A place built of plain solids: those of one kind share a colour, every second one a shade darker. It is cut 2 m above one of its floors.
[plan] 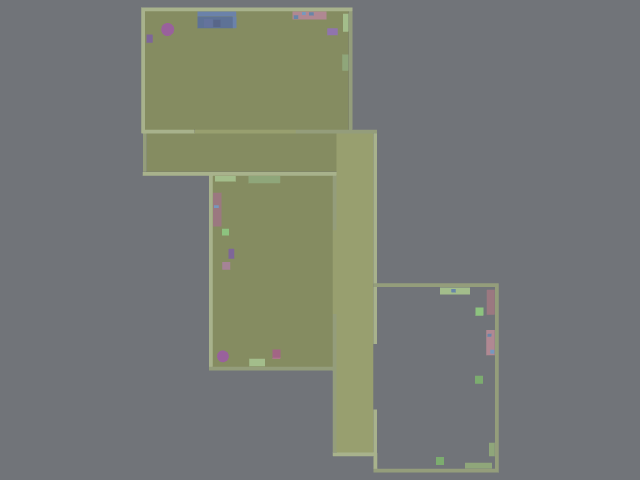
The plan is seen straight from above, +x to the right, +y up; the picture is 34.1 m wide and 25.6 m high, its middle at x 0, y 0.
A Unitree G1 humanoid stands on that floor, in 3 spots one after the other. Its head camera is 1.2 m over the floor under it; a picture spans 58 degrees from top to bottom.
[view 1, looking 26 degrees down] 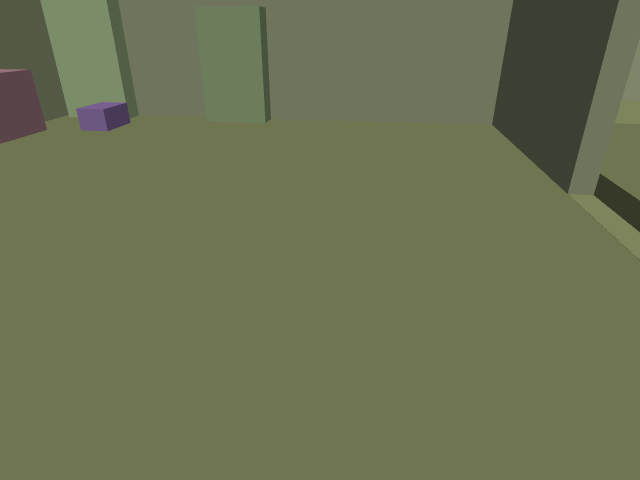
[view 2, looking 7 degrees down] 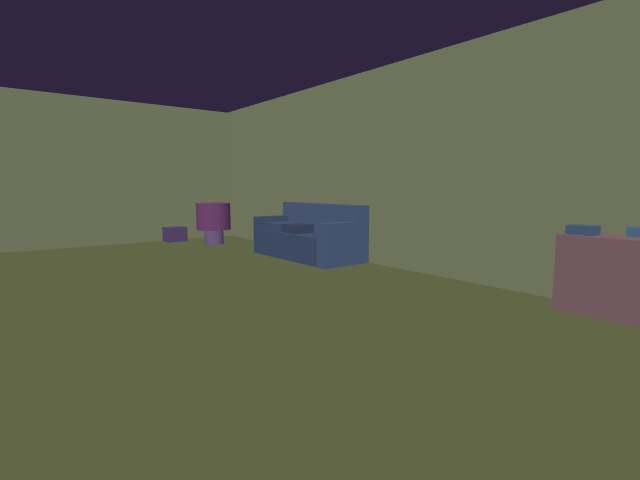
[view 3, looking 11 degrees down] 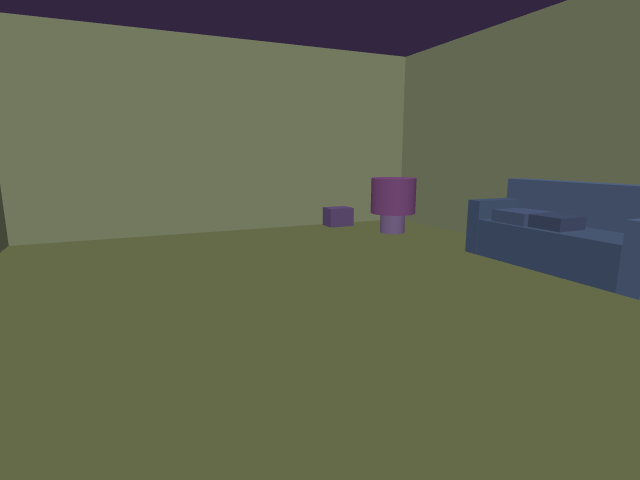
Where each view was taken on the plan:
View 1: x -4.86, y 7.40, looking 8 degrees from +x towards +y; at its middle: floor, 2.74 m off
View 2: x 0.41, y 7.40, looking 142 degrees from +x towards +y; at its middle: sofa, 6.37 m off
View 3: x -2.36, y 7.40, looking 156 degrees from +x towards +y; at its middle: floor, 6.29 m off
